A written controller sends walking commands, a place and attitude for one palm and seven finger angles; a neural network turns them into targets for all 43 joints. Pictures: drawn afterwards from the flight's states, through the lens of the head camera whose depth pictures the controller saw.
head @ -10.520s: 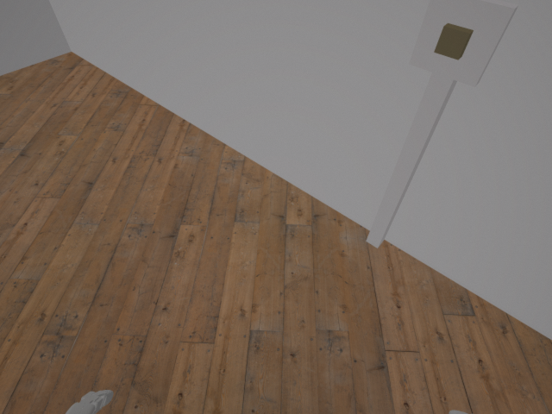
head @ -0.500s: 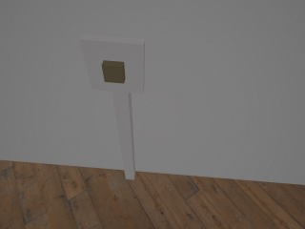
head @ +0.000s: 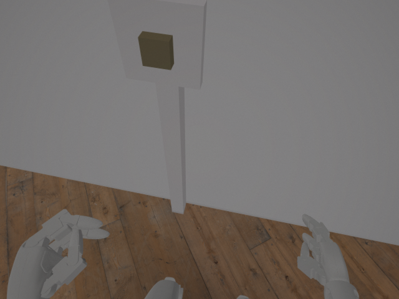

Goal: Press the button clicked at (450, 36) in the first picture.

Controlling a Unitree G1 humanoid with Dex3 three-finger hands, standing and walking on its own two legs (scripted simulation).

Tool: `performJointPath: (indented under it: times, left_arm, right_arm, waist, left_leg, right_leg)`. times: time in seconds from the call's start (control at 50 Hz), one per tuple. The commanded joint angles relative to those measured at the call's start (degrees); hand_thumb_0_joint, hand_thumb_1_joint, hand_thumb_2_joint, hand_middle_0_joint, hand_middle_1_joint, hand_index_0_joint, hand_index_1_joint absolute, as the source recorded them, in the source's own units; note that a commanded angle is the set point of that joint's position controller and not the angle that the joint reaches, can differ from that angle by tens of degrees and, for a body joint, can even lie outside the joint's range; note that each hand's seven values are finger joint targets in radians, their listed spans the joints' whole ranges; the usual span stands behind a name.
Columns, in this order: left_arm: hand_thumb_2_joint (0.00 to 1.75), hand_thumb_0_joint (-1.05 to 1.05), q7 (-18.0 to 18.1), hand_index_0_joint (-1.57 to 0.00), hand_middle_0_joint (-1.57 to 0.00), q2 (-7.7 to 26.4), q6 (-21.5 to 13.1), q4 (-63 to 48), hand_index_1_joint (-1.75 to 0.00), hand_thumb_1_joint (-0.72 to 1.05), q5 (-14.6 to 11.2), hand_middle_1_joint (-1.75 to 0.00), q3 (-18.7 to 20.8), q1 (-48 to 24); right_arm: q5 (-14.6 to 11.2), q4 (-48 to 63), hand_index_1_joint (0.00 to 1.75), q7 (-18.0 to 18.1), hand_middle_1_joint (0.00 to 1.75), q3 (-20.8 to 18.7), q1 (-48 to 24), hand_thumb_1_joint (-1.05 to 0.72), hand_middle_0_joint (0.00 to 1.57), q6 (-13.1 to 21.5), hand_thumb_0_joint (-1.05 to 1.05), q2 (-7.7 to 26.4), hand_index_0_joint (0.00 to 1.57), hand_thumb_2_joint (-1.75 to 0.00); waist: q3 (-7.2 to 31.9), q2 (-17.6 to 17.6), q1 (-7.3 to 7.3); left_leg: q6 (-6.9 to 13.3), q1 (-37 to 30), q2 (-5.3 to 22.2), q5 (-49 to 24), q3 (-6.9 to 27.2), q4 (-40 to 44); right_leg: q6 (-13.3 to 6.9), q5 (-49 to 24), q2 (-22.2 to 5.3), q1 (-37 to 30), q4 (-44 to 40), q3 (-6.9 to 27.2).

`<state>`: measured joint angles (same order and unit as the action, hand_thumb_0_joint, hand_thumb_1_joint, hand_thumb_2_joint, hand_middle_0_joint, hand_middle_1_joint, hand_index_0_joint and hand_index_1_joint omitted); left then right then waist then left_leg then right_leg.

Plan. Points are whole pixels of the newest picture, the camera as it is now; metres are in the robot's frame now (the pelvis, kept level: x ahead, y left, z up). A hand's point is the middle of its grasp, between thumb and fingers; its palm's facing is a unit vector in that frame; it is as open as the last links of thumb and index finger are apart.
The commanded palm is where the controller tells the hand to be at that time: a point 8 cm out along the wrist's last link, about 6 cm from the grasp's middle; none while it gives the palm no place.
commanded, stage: raise the hand and make a fist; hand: left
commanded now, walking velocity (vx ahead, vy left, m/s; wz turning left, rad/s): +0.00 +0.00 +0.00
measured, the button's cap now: (157, 50) +0.54 +0.16 +0.21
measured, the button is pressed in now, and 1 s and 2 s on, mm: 0 0 0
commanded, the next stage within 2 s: aim a knuckle at the button in 1.42 s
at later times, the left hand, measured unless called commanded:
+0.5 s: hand (99, 219) +0.21 +0.19 +0.11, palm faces -0.09 -0.99 -0.06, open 3.1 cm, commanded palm +0.19 +0.25 +0.14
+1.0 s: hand (58, 160) +0.26 +0.24 +0.20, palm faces +0.00 -1.00 -0.08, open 3.1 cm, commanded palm +0.22 +0.28 +0.20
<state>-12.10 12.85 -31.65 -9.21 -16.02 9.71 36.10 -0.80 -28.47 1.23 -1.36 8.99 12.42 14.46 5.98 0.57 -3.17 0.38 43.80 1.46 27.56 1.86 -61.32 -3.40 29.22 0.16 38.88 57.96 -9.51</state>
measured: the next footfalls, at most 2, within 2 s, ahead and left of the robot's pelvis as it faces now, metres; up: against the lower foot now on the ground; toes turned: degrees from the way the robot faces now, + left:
none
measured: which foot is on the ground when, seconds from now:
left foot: down 0.00-1.00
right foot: down 0.00-1.00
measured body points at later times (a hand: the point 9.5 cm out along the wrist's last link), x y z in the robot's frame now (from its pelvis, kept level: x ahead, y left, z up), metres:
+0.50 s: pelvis +0.02 +0.01 +0.03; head +0.05 +0.00 +0.48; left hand +0.21 +0.24 +0.12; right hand +0.18 -0.26 -0.04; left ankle +0.03 +0.11 -0.67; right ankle +0.00 -0.09 -0.67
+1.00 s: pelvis +0.02 +0.02 +0.06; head +0.01 +0.02 +0.51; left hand +0.25 +0.29 +0.20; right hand +0.20 -0.20 -0.01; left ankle +0.03 +0.11 -0.67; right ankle +0.00 -0.09 -0.67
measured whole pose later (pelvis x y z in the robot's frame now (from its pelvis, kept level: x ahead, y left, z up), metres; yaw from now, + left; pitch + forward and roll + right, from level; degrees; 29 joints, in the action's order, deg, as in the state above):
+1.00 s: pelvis +0.02 +0.02 +0.06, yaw -1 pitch +0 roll -1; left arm -17.8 18.6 -2.4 -10.1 -19.8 17.0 13.2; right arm -3.5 -34.0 4.3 4.7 14.2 14.9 13.9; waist 3.0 2.5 -2.4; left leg 2.1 18.6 -0.4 18.9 -1.1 -37.2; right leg -0.9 19.6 -0.5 14.9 34.2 -6.3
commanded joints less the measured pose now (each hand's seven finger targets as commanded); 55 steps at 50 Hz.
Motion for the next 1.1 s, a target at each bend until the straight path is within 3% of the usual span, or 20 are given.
performJointPath:
  times: [0.0, 0.04, 0.08, 0.1, 0.16, 0.2, 0.24, 0.32, 0.36, 0.4, 0.46, 0.52, 0.56, 0.66, 0.72, 0.8, 0.88, 0.94, 1.06, 1.08]
  left_arm:
    - [0.90, 0.00, -8.45, -1.02, -1.02, 5.10, -0.77, -8.30, -1.20, 0.90, -0.08, -1.20, -4.34, -12.37]
    - [0.90, 0.00, -10.59, -1.08, -1.08, 8.36, 7.65, -3.68, -1.26, 0.90, -0.23, -1.26, 0.09, -6.65]
    - [0.90, 0.00, -11.02, -1.13, -1.13, 10.57, 15.15, -3.88, -1.32, 0.90, -1.59, -1.32, 5.08, -2.97]
    - [0.90, 0.00, -9.83, -1.16, -1.16, 13.08, 17.45, -7.07, -1.35, 0.90, -2.57, -1.35, 9.27, -3.70]
    - [0.90, 0.00, -4.35, -1.24, -1.24, 11.12, 17.80, -11.71, -1.44, 0.90, -6.09, -1.44, 14.39, -1.42]
    - [0.90, 0.00, -1.58, -1.30, -1.30, 9.40, 14.43, -14.27, -1.50, 0.90, -6.47, -1.50, 14.34, -1.23]
    - [0.90, 0.00, -1.11, -1.30, -1.30, 8.40, 10.99, -14.83, -1.50, 0.90, -5.13, -1.50, 11.72, -2.17]
    - [0.90, 0.00, -5.53, -1.30, -1.30, 5.97, 8.28, -12.12, -1.50, 0.90, -3.02, -1.50, 3.52, -5.68]
    - [0.90, 0.00, -7.93, -1.30, -1.30, 6.51, 9.78, -9.30, -1.50, 0.90, -3.52, -1.50, 2.67, -7.03]
    - [0.90, 0.00, -8.80, -1.30, -1.30, 10.22, 10.69, -11.27, -1.50, 0.90, -4.13, -1.50, 5.86, -9.98]
    - [0.90, 0.00, -6.33, -1.30, -1.30, 14.32, 10.91, -16.65, -1.50, 0.90, -4.08, -1.50, 10.31, -13.63]
    - [0.90, 0.00, -3.20, -1.30, -1.30, 11.63, 11.31, -18.31, -1.50, 0.90, -4.64, -1.50, 10.66, -13.46]
    - [0.90, 0.00, -2.60, -1.30, -1.30, 10.65, 12.94, -15.48, -1.50, 0.90, -4.82, -1.50, 10.07, -13.98]
    - [0.90, 0.00, -5.46, -1.30, -1.30, 9.27, 21.68, -9.01, -1.50, 0.90, -3.24, -1.50, 5.42, -16.62]
    - [0.90, 0.00, -6.23, -1.30, -1.30, 12.40, 24.84, -13.09, -1.50, 0.90, -2.76, -1.50, 6.89, -21.59]
    - [0.90, 0.00, -5.08, -1.30, -1.30, 16.34, 24.48, -16.17, -1.50, 0.90, -4.09, -1.50, 12.44, -28.00]
    - [0.90, 0.00, -5.04, -1.30, -1.30, 15.00, 24.20, -14.62, -1.50, 0.90, -4.94, -1.50, 12.08, -31.90]
    - [0.90, 0.00, -6.34, -1.30, -1.30, 13.93, 26.82, -11.93, -1.50, 0.90, -4.45, -1.50, 9.80, -32.63]
    - [0.90, 0.00, -7.89, -1.30, -1.30, 15.61, 33.27, -8.01, -1.50, 0.90, -4.45, -1.50, 11.82, -29.84]
    - [0.90, 0.00, -7.83, -1.30, -1.30, 14.99, 33.41, -9.48, -1.50, 0.90, -4.52, -1.50, 11.34, -30.49]
  right_arm:
    - [-1.62, 5.41, 0.30, 1.34, 0.30, -1.68, 1.99, -0.90, 0.20, 4.16, 0.00, 6.88, 0.20, -0.90]
    - [-2.58, 6.78, 0.30, 2.06, 0.30, -2.10, 1.20, -0.90, 0.20, 3.12, 0.00, 7.15, 0.20, -0.90]
    - [-3.24, 8.79, 0.30, 2.48, 0.30, -1.92, -0.65, -0.90, 0.20, 1.83, 0.00, 6.13, 0.20, -0.90]
    - [-3.15, 9.34, 0.30, 2.83, 0.30, -1.97, -1.64, -0.90, 0.20, 1.15, 0.00, 5.49, 0.20, -0.90]
    - [-2.55, 8.88, 0.30, 3.21, 0.30, -1.11, -3.03, -0.90, 0.20, 0.12, 0.00, 2.71, 0.20, -0.90]
    - [-2.23, 7.69, 0.30, 2.84, 0.30, -1.27, -0.88, -0.90, 0.20, 0.62, 0.00, 2.24, 0.20, -0.90]
    - [-1.95, 6.61, 0.30, 2.35, 0.30, -1.48, 0.75, -0.90, 0.20, 1.39, 0.00, 2.83, 0.20, -0.90]
    - [-2.18, 5.35, 0.30, 1.65, 0.30, -1.41, 2.56, -0.90, 0.20, 3.52, 0.00, 5.02, 0.20, -0.90]
    - [-2.69, 5.18, 0.30, 2.06, 0.30, -1.35, 2.43, -0.90, 0.20, 4.25, 0.00, 6.03, 0.20, -0.90]
    - [-3.03, 5.30, 0.30, 2.71, 0.30, -1.53, 2.09, -0.90, 0.20, 5.01, 0.00, 6.68, 0.20, -0.90]
    - [-2.66, 5.35, 0.30, 3.16, 0.30, -1.15, 1.11, -0.90, 0.20, 5.67, 0.00, 6.39, 0.20, -0.90]
    - [-2.77, 5.49, 0.30, 2.93, 0.30, -0.49, 0.86, -0.90, 0.20, 5.88, 0.00, 5.16, 0.20, -0.90]
    - [-2.82, 5.08, 0.30, 2.58, 0.30, -0.08, 0.50, -0.90, 0.20, 5.69, 0.00, 5.35, 0.20, -0.90]
    - [-3.31, 5.47, 0.30, 2.71, 0.30, 0.61, 0.28, -0.90, 0.20, 5.04, 0.00, 6.59, 0.20, -0.90]
    - [-3.22, 6.37, 0.30, 3.10, 0.30, 1.17, 0.16, -0.90, 0.20, 5.25, 0.00, 6.79, 0.20, -0.90]
    - [-2.61, 5.86, 0.30, 3.52, 0.30, 2.07, -0.60, -0.90, 0.20, 5.55, 0.00, 6.34, 0.20, -0.90]
    - [-2.78, 4.25, 0.30, 3.54, 0.30, 2.54, -1.40, -0.90, 0.20, 6.00, 0.00, 6.16, 0.20, -0.90]
    - [-3.18, 3.61, 0.30, 3.61, 0.30, 2.56, -1.53, -0.90, 0.20, 6.54, 0.00, 6.44, 0.20, -0.90]
    - [-3.31, 4.20, 0.30, 3.88, 0.30, 2.23, -2.20, -0.90, 0.20, 6.19, 0.00, 7.14, 0.20, -0.90]
    - [-3.44, 4.39, 0.30, 3.78, 0.30, 2.29, -2.60, -0.90, 0.20, 5.92, 0.00, 6.99, 0.20, -0.90]
  waist:
    - [3.86, 0.25, 8.63]
    - [7.47, -4.91, 5.78]
    - [12.20, -5.02, 2.10]
    - [15.01, -4.77, 0.66]
    - [15.14, -6.60, -1.69]
    - [12.14, -4.13, -0.93]
    - [9.34, -2.44, 0.58]
    - [5.91, 1.12, 4.45]
    - [3.93, -2.33, 5.26]
    - [6.26, -1.32, 4.25]
    - [9.46, 1.68, 2.33]
    - [9.05, 4.94, 1.52]
    - [6.60, 3.07, 1.70]
    - [-0.26, 1.38, 2.57]
    - [2.41, 2.64, 2.02]
    - [4.82, 1.16, 1.32]
    - [3.88, 3.98, 1.40]
    - [2.63, 6.46, 1.48]
    - [2.12, -1.08, 0.31]
    - [2.28, 0.07, 0.42]
  left_leg:
    - [2.13, -5.68, -0.72, -7.08, 0.99, 6.89]
    - [2.35, -5.33, -1.31, -8.72, 0.00, 8.68]
    - [2.21, -6.86, -2.08, -12.07, -0.88, 10.42]
    - [1.89, -7.95, -2.19, -14.07, -1.01, 11.18]
    - [0.97, -9.80, -1.73, -19.26, 0.02, 13.10]
    - [0.66, -11.70, -1.51, -21.49, -0.48, 15.02]
    - [0.76, -12.68, -1.45, -22.07, -0.82, 15.71]
    - [1.43, -15.56, -1.38, -20.54, -0.62, 15.74]
    - [1.66, -14.70, -1.35, -17.77, -0.26, 15.77]
    - [1.70, -15.78, -1.52, -15.65, -0.35, 17.18]
    - [1.87, -20.16, -1.12, -18.03, -0.06, 19.95]
    - [1.48, -23.52, -0.96, -20.13, -0.18, 22.32]
    - [1.31, -23.30, -0.81, -20.02, 0.10, 23.31]
    - [1.55, -23.23, -0.61, -17.93, 0.38, 26.18]
    - [1.59, -26.01, -0.54, -18.77, 0.78, 27.83]
    - [1.52, -28.93, -0.56, -20.27, 1.15, 29.17]
    - [1.15, -30.96, -0.63, -20.24, 1.19, 30.34]
    - [0.87, -31.96, -0.54, -20.14, 1.56, 31.52]
    - [1.46, -30.77, -0.88, -20.95, 1.25, 32.45]
    - [1.43, -31.22, -0.96, -21.27, 0.93, 32.56]
  right_leg:
    - [2.55, -4.63, 0.43, 1.16, -14.87, 11.99]
    - [3.47, -5.03, -1.01, -5.14, -17.86, 13.86]
    - [4.47, -10.00, -2.73, -12.77, -18.61, 15.28]
    - [5.17, -14.50, -3.55, -16.62, -18.25, 15.62]
    - [6.07, -30.82, -3.41, -23.15, -16.06, 13.64]
    - [5.09, -36.56, -2.29, -21.36, -15.19, 10.75]
    - [5.18, -35.80, -1.75, -17.85, -15.52, 10.05]
    - [5.14, -29.02, -1.32, -11.93, -17.48, 9.70]
    - [5.36, -23.62, -1.54, -11.73, -20.14, 11.21]
    - [4.74, -17.54, -1.85, -13.25, -22.12, 11.99]
    - [3.11, -17.24, -0.76, -15.97, -21.16, 9.22]
    - [2.49, -20.29, 0.11, -16.37, -20.66, 6.39]
    - [2.40, -20.41, 0.51, -17.03, -21.39, 5.80]
    - [2.63, -19.80, 0.53, -16.77, -24.89, 5.76]
    - [2.59, -20.28, 0.33, -18.65, -25.76, 5.48]
    - [2.34, -20.59, 0.58, -21.28, -26.70, 5.27]
    - [2.07, -20.15, 0.80, -21.46, -27.83, 5.03]
    - [1.99, -20.48, 0.52, -21.62, -28.77, 4.89]
    - [2.33, -22.11, 0.47, -24.15, -30.47, 5.30]
    - [2.36, -22.33, 0.27, -24.11, -30.43, 5.31]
